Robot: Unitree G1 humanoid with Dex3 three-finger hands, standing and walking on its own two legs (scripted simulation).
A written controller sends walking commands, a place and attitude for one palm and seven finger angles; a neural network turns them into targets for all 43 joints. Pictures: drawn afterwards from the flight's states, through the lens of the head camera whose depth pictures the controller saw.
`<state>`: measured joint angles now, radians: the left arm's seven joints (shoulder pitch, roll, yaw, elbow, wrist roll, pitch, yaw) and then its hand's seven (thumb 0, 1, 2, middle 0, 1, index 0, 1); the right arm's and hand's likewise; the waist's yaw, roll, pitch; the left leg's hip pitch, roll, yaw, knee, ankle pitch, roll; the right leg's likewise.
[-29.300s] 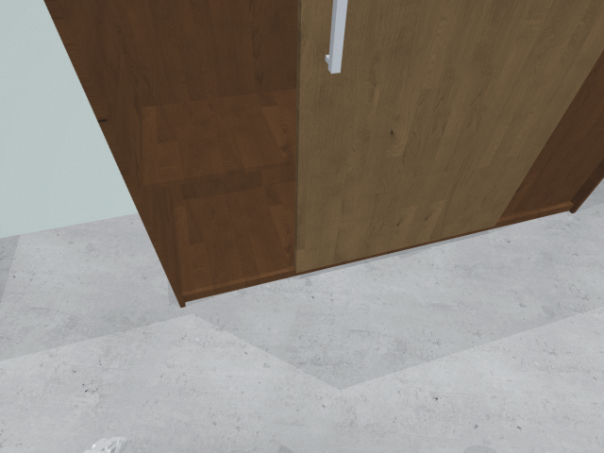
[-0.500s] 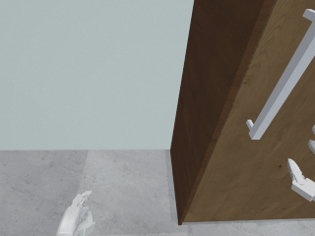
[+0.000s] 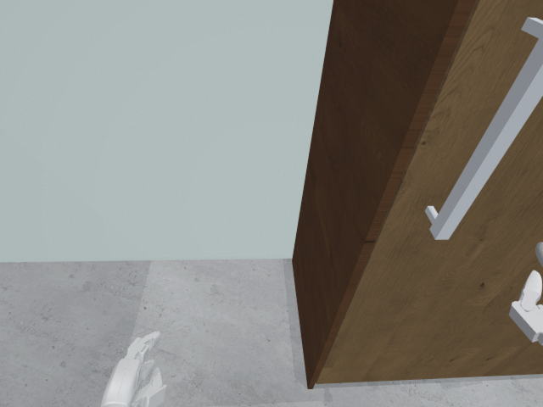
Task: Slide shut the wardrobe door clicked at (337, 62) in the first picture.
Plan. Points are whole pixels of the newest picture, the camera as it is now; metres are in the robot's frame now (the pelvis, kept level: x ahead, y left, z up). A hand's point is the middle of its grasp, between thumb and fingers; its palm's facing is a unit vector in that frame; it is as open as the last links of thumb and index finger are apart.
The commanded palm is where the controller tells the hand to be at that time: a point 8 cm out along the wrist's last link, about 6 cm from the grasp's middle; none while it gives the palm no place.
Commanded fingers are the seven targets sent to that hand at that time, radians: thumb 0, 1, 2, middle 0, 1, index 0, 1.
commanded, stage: step back with the hand held close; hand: right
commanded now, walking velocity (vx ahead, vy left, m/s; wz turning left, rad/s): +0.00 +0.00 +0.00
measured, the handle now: (478, 147) +0.37 -0.26 +0.25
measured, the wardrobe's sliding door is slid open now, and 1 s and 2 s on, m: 0.00 0.00 0.00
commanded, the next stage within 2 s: stop stepping back and stand still in 1.36 s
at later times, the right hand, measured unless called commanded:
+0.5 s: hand out of the picture +0.16 -0.28 +0.16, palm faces +0.39 +0.78 -0.48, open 7.4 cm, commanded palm +0.10 -0.32 +0.17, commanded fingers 0.00 -0.90 -0.90 0.20 0.30 0.20 0.30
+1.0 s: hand out of the picture +0.08 -0.30 +0.16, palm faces +0.49 +0.75 -0.45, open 7.4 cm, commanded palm +0.00 -0.33 +0.17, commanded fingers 0.00 -0.90 -0.90 0.20 0.30 0.20 0.30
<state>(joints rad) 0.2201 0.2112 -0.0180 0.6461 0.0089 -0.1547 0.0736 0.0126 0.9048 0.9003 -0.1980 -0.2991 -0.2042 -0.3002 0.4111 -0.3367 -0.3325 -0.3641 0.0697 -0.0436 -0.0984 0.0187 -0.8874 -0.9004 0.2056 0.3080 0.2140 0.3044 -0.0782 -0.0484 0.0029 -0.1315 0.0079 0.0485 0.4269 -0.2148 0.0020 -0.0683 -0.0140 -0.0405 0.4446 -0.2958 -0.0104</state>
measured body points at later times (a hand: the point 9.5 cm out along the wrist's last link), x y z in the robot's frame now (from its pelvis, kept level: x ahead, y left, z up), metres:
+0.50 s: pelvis -0.05 -0.02 -0.01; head -0.05 -0.03 +0.44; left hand +0.10 +0.23 -0.08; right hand +0.14 -0.32 +0.18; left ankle +0.02 +0.12 -0.74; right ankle -0.03 -0.11 -0.74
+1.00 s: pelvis -0.13 -0.03 -0.03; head -0.12 -0.04 +0.41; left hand +0.02 +0.21 -0.11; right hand +0.05 -0.33 +0.19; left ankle -0.04 +0.11 -0.72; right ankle -0.03 -0.11 -0.74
